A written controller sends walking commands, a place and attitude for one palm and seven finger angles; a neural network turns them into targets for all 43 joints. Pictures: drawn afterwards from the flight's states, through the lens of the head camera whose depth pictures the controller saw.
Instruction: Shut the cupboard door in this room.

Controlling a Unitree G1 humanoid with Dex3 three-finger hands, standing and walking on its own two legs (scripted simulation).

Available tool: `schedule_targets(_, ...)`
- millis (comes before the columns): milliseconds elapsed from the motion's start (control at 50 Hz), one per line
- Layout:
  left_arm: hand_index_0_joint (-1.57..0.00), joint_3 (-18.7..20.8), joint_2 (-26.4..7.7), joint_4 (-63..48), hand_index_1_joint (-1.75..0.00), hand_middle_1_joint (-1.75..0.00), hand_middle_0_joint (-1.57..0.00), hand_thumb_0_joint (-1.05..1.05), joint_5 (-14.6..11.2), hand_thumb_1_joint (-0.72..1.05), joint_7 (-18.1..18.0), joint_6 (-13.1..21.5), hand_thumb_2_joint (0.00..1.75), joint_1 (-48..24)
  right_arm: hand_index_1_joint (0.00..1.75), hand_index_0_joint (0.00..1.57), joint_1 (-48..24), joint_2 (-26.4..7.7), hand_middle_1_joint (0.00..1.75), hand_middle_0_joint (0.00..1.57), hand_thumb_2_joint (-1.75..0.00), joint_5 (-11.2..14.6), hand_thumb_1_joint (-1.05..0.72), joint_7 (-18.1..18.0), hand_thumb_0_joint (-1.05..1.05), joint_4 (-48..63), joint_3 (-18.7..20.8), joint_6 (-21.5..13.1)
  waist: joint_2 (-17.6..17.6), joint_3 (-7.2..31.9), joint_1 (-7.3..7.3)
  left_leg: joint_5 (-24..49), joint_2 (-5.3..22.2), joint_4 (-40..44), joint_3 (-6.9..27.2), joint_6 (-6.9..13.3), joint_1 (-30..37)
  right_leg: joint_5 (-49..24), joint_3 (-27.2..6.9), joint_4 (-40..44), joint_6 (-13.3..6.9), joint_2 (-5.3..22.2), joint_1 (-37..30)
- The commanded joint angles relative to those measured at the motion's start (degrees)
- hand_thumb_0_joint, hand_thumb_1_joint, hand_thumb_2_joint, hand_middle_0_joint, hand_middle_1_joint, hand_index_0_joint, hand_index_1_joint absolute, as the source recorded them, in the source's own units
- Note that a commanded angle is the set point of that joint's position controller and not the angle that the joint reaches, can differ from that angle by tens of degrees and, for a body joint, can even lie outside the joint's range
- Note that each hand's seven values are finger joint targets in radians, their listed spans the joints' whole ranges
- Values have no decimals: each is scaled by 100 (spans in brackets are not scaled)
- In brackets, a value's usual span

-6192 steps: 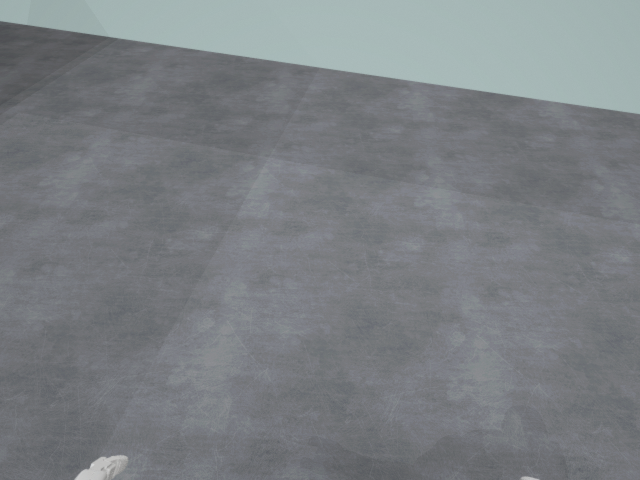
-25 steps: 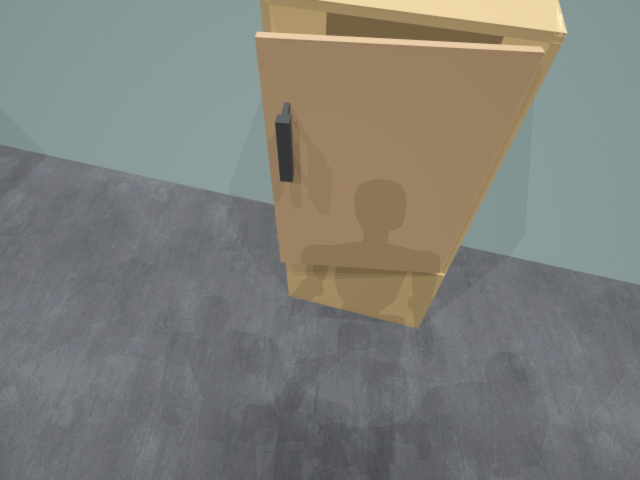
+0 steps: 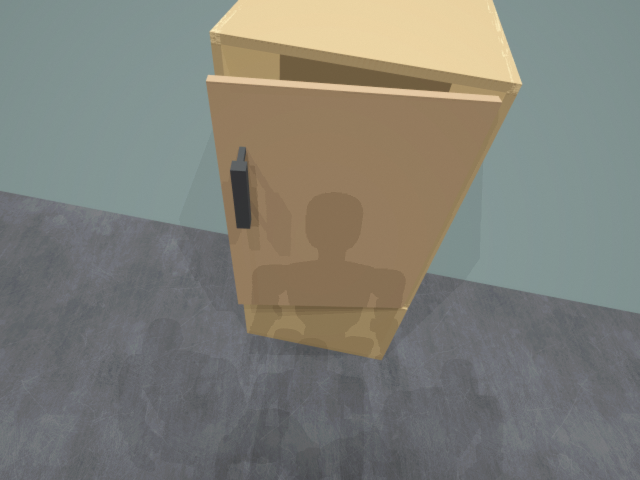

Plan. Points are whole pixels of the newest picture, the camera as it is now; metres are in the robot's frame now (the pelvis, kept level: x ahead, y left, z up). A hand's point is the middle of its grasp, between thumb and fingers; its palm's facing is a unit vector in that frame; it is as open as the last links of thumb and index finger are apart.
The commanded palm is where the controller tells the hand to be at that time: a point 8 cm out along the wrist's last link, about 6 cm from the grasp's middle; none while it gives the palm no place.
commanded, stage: take the last steps up to it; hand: left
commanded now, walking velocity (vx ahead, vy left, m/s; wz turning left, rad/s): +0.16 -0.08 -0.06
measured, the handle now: (243, 188) +0.54 +0.15 +0.03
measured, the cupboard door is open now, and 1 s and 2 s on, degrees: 11 11 11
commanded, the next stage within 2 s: come to a stop and stand still in 0.06 s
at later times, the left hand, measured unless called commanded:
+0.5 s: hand (221, 479) +0.16 +0.13 -0.17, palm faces +0.04 -0.97 -0.22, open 7.3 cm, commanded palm none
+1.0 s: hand out of the picture +0.09 +0.18 -0.18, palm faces +0.00 -0.98 -0.20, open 7.4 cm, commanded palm none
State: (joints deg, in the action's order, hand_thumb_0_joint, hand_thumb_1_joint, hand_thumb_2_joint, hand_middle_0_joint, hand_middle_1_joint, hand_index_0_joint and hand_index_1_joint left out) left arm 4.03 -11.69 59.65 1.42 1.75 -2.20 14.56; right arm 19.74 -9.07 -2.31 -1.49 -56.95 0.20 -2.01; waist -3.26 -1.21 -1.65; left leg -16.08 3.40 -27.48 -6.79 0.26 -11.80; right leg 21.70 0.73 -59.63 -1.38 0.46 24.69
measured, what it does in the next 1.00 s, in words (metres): steps on the spot: right foot, then left foot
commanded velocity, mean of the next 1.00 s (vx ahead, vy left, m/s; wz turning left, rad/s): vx -0.05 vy -0.01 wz -0.01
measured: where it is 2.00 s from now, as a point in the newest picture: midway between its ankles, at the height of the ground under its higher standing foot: outside the picture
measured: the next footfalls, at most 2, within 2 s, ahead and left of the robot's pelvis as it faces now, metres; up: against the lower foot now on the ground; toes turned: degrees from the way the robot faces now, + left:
right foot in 0.22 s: +0.14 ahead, -0.16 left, +0.00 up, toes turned -6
left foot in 0.64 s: +0.11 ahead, +0.07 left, +0.00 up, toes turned +0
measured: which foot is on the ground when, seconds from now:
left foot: down 0.00-0.22, up 0.24-0.62, down 0.64-1.00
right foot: up 0.00-0.20, down 0.22-0.66, up 0.68-1.00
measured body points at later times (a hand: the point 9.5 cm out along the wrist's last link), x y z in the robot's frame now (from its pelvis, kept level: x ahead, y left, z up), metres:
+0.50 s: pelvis +0.08 -0.05 +0.00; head +0.13 -0.06 +0.45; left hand +0.16 +0.18 -0.15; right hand +0.14 -0.29 -0.16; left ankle +0.07 +0.07 -0.69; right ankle +0.10 -0.16 -0.74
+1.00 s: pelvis +0.07 -0.01 +0.00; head +0.10 +0.01 +0.45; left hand +0.09 +0.23 -0.16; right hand +0.11 -0.25 -0.14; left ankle +0.09 +0.09 -0.74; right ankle +0.01 -0.16 -0.70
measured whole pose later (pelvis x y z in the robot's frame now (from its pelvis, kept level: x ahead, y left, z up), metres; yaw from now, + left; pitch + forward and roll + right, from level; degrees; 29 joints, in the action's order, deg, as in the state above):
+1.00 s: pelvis +0.07 -0.01 +0.00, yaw -2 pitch +0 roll -1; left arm 3.9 -12.6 60.4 0.8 -0.2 -4.6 13.8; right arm 11.2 -8.9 -1.7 -2.5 -57.7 1.2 0.9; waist -1.6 -3.8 -0.4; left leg -11.9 2.1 -25.0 -3.1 1.2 -13.4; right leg 26.0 -0.8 -46.3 1.7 0.7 17.2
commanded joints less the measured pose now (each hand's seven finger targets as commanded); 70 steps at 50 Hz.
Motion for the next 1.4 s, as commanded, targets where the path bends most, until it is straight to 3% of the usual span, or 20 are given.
schedule_targets(0, -20, -42, -91, -443, -30, -30, -20, 0, -40, 90, -7, 199, 90, -169, 30, 20, 396, -953, 30, 20, -90, 28, -90, -112, 0, 22, 213, -117, 1169, -21, 56, 2610, 1359, 1218, 780, 715, 666, -342, 37, 629, 139, 262, 454)
schedule_targets(80, -20, -74, -29, -491, -30, -30, -20, 0, -29, 90, -12, 208, 90, -396, 30, 20, 329, -1002, 30, 20, -90, 18, -90, -57, 0, -86, 313, -8, 1328, -246, -13, 1738, 1339, 1120, 577, 725, 357, -449, 434, 1875, 149, 157, -141)
schedule_targets(140, -20, -7, -201, -317, -30, -30, -20, 0, -10, 90, -18, 278, 90, 105, 30, 20, 157, -964, 30, 20, -90, 62, -90, -17, 0, -129, 355, 82, 934, -120, 256, 710, 1069, 426, 419, 440, -218, -1100, 571, 3055, 116, -50, -1437)
schedule_targets(160, -20, 38, -356, -177, -30, -30, -20, 0, -2, 90, -64, 347, 90, 521, 30, 20, 137, -789, 30, 20, -90, 109, -90, 14, 0, -139, 312, 74, 421, 20, 470, 455, 674, -207, 88, 213, -574, -1542, 194, 3475, 83, 195, -2131)
schedule_targets(180, -20, 118, -821, -27, -30, -30, -20, 0, 30, 90, -162, 441, 90, 946, 30, 20, 204, -407, 30, 20, -90, 166, -90, 41, 0, -70, 235, 60, -895, 301, 603, -697, 46, -1273, -267, -68, -1405, -2471, -1267, 3853, -251, 1337, -2876)
schedule_targets(200, -20, 81, -1017, 8, -30, -30, -20, 0, -41, 90, -214, 459, 90, 997, 30, 20, 167, -354, 30, 20, -90, 207, -90, 8, 0, 21, 207, 146, -1263, 434, 515, -2140, -84, -2042, 82, -137, -1216, -3331, -1896, 4326, -710, 2150, -2464)
schedule_targets(240, -20, -13, -762, -141, -30, -30, -20, 0, -12, 90, -298, 431, 90, 153, 30, 20, 322, -219, 30, 20, -90, 221, -90, -25, 0, -190, 217, 274, -864, 164, 162, -1779, 102, -2252, 488, -135, -777, -3654, -1480, 4354, -858, 1907, -1616)
schedule_targets(360, -20, 83, -797, -240, -30, -30, -20, 0, 12, 90, -446, 279, 90, 57, 30, 20, -233, -346, 30, 20, -90, 208, -90, -6, 0, -173, 254, 441, -265, 471, 351, -1254, -198, -2486, 553, -263, -1173, -6002, -807, 3626, -980, 1889, -2176)
schedule_targets(520, -20, 154, -905, -513, -30, -30, -20, 0, 85, 90, -452, 181, 90, -330, 30, 20, -707, -507, 30, 20, -90, 182, -90, 91, 0, 269, 358, 501, -672, 366, 243, -902, -196, -2029, 763, -264, -956, -4247, -700, 3775, -982, 1879, -1559)
schedule_targets(580, -20, 126, -848, -529, -30, -30, -20, 0, 33, 90, -423, 121, 90, -450, 30, 20, -259, -517, 30, 20, -90, 171, -90, 93, 0, 144, 318, 382, -523, 446, -23, 621, -238, 21, 559, -201, 317, -2521, -438, 3303, -450, 1368, -933)
schedule_targets(600, -20, 59, -614, -528, -30, -30, -20, 0, -9, 90, -412, 81, 90, -281, 30, 20, -222, -770, 30, 20, -90, 154, -90, 83, 0, 126, 336, 301, 279, 515, 3, 1056, 195, 553, 954, -106, 770, -1291, -201, 2824, -159, 907, -554)
schedule_targets(620, -20, -20, -285, -546, -30, -30, -20, 0, -64, 90, -394, 35, 90, -6, 30, 20, -361, -1234, 30, 20, -90, 94, -90, 50, 0, 266, 396, 238, 1786, 486, 110, 1820, 1312, 1058, 2291, 308, 450, 385, 219, 2261, 216, 272, -308)
schedule_targets(640, -20, -52, -318, -507, -30, -30, -20, 0, -32, 90, -409, -12, 90, -17, 30, 20, -637, -1336, 30, 20, -90, 77, -90, 7, 0, 349, 392, 275, 1827, 326, 101, 1734, 1670, 1288, 2538, 690, -194, 1139, -81, 1639, 242, 137, -599)
schedule_targets(680, -20, -30, -352, -414, -30, -30, -20, 0, -16, 90, -330, -35, 90, -48, 30, 20, -1065, -1144, 30, 20, -90, 33, -90, -72, 0, 431, 275, 207, 1376, -14, 198, 764, 1417, 1565, 2381, 848, -513, 728, -268, 1133, 224, 145, -522)
schedule_targets(840, -20, 23, -454, -261, -30, -30, -20, 0, -34, 90, -205, -63, 90, 12, 30, 20, -543, -1107, 30, 20, -90, 90, -90, -235, 0, 161, 297, 211, 903, 176, 64, 3082, 1465, 940, 1665, 896, 829, 282, -432, 624, 358, 90, 125)
schedule_targets(960, -20, -38, -236, -370, -30, -30, -20, 0, -48, 90, -185, -59, 90, -173, 30, 20, -310, -1181, 30, 20, -90, 51, -90, -196, 0, -26, 415, 250, 1258, 361, -93, 2958, 1423, 814, 1706, 936, 821, 547, -72, 1817, 284, 74, -489)
schedule_targets(1040, -20, -46, -252, -94, -30, -30, -20, 0, -50, 90, -219, 23, 90, 411, 30, 20, -576, -1040, 30, 20, -90, 130, -90, -128, 0, -93, 397, 264, 1083, 314, 250, 1420, 886, 579, 1369, 516, -182, -1003, 117, 3639, 185, -17, -1904)
schedule_targets(1100, -20, -31, -873, -67, -30, -30, -20, 0, -19, 90, -291, 168, 90, 169, 30, 20, -596, -407, 30, 20, -90, 176, -90, -30, 0, -41, 228, 308, -719, -100, 138, -589, -95, -258, 421, -130, -687, -758, -1303, 4724, -486, 1502, -1446)
schedule_targets(1220, -20, -208, -327, 73, -30, -30, -20, 0, -129, 90, -324, 267, 90, -91, 30, 20, -79, -505, 30, 20, -90, 134, -90, -36, 0, -566, 151, 206, -65, -147, 29, 1500, 215, 429, 796, -65, 243, -1880, -414, 3980, -179, 609, -1318)
schedule_targets(1380, -20, -208, -352, 238, -30, -30, -20, 0, -121, 90, -334, 234, 90, 95, 30, 20, -69, -423, 30, 20, -90, 127, -90, -53, 0, -744, 121, 260, 172, -445, 108, 1002, 187, 539, 681, -141, 221, -1128, -511, 4473, -135, 588, -1349)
